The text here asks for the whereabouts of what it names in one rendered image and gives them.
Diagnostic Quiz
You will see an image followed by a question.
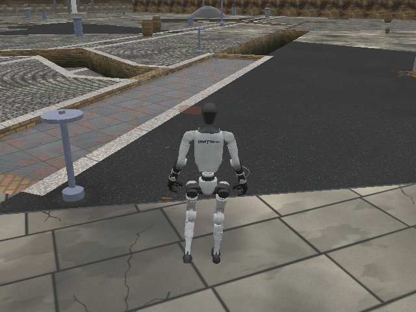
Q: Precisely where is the right robot forearm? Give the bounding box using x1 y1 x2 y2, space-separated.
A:
234 158 246 184

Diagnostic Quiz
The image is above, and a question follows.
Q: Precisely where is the left robot forearm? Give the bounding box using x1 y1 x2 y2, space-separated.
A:
169 156 182 181

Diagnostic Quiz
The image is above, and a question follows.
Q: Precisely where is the robot left upper arm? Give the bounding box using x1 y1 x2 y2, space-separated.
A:
177 131 196 166

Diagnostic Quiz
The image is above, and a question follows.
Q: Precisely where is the robot left hand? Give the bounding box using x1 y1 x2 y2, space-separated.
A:
167 179 183 193

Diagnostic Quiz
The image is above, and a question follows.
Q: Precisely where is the robot right upper arm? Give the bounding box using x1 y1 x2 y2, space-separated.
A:
223 131 240 167

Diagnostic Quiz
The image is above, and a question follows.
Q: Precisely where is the robot right thigh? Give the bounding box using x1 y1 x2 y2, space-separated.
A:
213 181 230 225

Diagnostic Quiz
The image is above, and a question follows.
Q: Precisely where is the robot head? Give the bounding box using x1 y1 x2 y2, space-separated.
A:
198 103 220 134

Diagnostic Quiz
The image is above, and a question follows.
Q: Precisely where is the robot right hand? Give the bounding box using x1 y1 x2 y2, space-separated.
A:
233 182 248 196

